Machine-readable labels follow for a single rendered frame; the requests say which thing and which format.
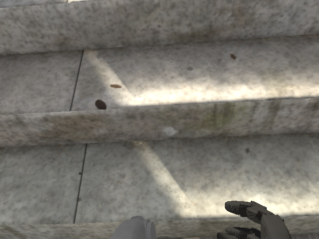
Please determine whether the robot right hand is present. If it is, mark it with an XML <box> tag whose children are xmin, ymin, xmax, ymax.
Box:
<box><xmin>216</xmin><ymin>200</ymin><xmax>295</xmax><ymax>239</ymax></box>

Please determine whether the left robot shin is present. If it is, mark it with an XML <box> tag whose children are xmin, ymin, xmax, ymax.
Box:
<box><xmin>131</xmin><ymin>215</ymin><xmax>145</xmax><ymax>221</ymax></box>

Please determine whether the robot left thigh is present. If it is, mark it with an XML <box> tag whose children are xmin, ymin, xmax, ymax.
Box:
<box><xmin>110</xmin><ymin>218</ymin><xmax>157</xmax><ymax>239</ymax></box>

